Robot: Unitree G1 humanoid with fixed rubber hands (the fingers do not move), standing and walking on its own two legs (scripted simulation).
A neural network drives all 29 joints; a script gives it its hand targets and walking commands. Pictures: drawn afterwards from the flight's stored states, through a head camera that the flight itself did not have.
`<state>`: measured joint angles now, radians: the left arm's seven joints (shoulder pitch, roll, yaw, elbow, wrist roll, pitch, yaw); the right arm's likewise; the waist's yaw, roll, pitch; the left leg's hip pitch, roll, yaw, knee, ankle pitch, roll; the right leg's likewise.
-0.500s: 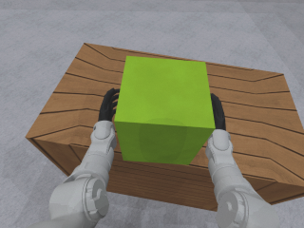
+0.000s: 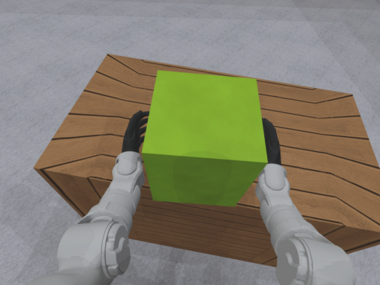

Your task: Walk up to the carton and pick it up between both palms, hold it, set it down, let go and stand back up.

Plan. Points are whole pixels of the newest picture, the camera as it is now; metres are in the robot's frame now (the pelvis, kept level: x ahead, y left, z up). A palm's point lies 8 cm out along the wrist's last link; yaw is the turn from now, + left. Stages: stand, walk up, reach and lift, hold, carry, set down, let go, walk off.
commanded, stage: reach and lift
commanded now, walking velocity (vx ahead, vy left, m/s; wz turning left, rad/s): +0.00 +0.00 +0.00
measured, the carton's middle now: (199, 145) +0.43 +0.01 +0.01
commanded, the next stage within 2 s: none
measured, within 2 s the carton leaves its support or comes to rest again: leaves its support in 0.26 s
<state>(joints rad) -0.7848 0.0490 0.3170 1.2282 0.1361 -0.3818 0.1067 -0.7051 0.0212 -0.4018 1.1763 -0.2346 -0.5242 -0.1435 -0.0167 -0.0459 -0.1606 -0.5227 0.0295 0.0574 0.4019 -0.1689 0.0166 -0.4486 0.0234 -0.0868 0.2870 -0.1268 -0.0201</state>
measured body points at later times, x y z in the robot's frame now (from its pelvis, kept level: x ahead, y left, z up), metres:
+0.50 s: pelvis -0.01 +0.01 +0.00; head +0.01 +0.02 +0.45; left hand +0.41 +0.17 +0.08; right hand +0.40 -0.13 +0.10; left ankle +0.00 +0.10 -0.74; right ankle -0.01 -0.11 -0.74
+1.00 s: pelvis -0.04 +0.00 +0.00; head -0.07 +0.03 +0.45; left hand +0.35 +0.15 +0.12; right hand +0.34 -0.15 +0.13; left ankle +0.00 +0.10 -0.74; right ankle -0.01 -0.11 -0.74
